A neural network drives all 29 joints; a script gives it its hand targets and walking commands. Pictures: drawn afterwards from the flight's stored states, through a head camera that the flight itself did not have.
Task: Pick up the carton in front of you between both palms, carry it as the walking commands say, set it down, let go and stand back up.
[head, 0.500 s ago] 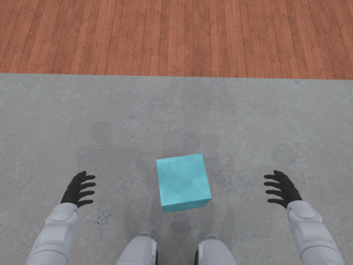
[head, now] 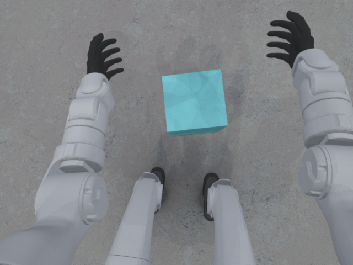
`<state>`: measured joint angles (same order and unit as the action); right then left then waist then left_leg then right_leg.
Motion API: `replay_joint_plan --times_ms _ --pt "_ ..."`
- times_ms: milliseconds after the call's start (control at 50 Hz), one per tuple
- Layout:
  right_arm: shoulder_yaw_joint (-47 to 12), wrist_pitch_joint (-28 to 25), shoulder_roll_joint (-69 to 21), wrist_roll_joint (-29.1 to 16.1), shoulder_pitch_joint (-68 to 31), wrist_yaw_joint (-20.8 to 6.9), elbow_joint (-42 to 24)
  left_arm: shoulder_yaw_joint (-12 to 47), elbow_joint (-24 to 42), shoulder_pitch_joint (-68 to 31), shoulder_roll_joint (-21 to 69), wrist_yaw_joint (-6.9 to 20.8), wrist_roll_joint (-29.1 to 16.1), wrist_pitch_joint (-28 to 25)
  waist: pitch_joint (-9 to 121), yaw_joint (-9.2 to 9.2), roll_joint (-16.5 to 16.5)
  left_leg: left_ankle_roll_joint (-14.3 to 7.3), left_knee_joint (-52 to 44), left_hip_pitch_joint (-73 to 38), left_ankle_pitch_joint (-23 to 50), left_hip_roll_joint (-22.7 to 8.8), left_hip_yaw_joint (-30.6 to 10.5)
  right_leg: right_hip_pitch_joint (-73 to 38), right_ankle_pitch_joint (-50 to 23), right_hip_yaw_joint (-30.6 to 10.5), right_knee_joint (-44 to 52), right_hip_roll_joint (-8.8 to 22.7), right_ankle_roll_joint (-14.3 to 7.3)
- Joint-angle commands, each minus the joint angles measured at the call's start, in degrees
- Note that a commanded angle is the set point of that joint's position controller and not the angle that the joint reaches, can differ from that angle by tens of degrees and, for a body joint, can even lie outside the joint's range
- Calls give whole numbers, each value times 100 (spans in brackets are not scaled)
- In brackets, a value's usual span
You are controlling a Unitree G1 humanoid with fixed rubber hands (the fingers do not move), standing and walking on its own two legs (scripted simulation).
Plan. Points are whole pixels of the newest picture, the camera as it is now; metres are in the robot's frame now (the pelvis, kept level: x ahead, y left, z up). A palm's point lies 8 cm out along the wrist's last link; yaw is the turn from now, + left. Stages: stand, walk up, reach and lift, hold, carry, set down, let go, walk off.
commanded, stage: reach and lift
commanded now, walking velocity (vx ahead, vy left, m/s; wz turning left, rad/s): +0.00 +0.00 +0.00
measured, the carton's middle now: (193, 107) +0.51 +0.00 -0.52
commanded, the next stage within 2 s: none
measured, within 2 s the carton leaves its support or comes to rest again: leaves its support in 1.78 s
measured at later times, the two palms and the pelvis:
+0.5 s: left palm (129, 95) +0.48 +0.20 -0.29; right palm (256, 86) +0.54 -0.18 -0.30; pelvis +0.03 +0.01 -0.12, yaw +3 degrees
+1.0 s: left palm (140, 104) +0.49 +0.20 -0.44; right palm (239, 99) +0.54 -0.16 -0.46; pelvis -0.02 +0.01 -0.26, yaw +4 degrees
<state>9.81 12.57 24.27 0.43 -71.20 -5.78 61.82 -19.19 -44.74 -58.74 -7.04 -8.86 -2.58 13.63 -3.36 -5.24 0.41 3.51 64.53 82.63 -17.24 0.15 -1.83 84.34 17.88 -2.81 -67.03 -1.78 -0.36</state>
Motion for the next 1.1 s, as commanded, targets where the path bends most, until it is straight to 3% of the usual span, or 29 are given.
replay_joint_plan --times_ms 0,80,160,280,360,460,600,680,740,800,880,980,1080 --pt "400 -155 716 398 -1785 13 -223 -538 558 -1378 -437 -39 407 -181 5741 -143 592 127 -492 -1800 -91 370 834 -3131 138 202 794 -158 174" --pt "525 -416 368 603 -1527 53 -520 -650 736 -878 -161 99 612 -508 6209 -150 759 130 -262 -1274 919 439 821 -3375 -1327 150 420 -209 188" --pt "712 -684 -79 807 -1107 141 -646 -829 624 -532 -4 264 821 -863 5876 -66 907 159 220 -12 1329 457 775 -2906 -2280 71 -137 -172 177" --pt "625 -962 -276 670 -450 392 -762 -693 343 -293 16 346 631 -1264 5968 129 679 199 1346 1014 1667 437 654 -1609 -2948 -70 -1239 -83 143" --pt "190 -1049 104 119 -736 540 -1007 -323 333 -403 -289 179 223 -1355 6725 116 560 209 2194 997 1898 435 652 -1101 -2854 -19 -2105 -78 171" --pt "-365 -1020 580 -545 -1128 636 -1199 253 560 -703 -552 -31 -380 -1260 7448 205 713 178 3024 791 1890 427 660 -753 -2368 156 -2927 -78 235" --pt "-561 -873 1001 -927 -1930 642 -904 627 503 -1660 -741 -230 -855 -954 6946 265 705 169 3733 998 555 353 714 212 -624 308 -3590 35 198" --pt "-647 -813 1065 -996 -2424 549 -205 622 -79 -2299 -805 -258 -769 -877 5821 183 531 140 3962 1275 -387 256 666 1169 594 288 -3774 148 147" --pt "-741 -855 1090 -1019 -2768 502 258 521 -495 -2712 -871 -244 -634 -921 5257 136 415 127 4215 1384 -677 193 647 1564 989 213 -3933 216 125" --pt "-839 -945 1127 -1052 -3029 516 547 487 -811 -2979 -928 -213 -591 -1022 5031 125 338 126 4470 1447 -640 167 642 1654 972 143 -4139 250 111" --pt "-996 -1107 1219 -1141 -3288 628 563 587 -937 -3207 -1020 -200 -749 -1188 5258 169 372 115 4825 1382 -149 166 627 1370 409 88 -4487 279 119" --pt "-1289 -1266 1150 -1202 -3383 781 138 1000 -1356 -2987 -666 -108 -1257 -1291 5432 392 616 89 5127 1600 501 264 619 776 -533 114 -4794 262 120" --pt "-1164 -1241 993 -1144 -2916 837 121 927 -1065 -2677 -908 -224 -1242 -1431 5869 306 789 119 5227 1629 828 337 680 257 -1024 94 -4917 216 165"
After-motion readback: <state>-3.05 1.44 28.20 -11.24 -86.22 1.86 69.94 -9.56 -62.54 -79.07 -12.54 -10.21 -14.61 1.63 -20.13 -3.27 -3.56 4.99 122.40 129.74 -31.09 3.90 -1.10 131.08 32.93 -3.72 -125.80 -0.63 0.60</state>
